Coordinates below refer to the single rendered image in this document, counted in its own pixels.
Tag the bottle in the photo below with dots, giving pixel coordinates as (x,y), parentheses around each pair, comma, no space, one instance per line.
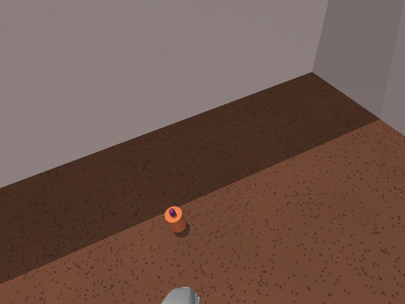
(175,219)

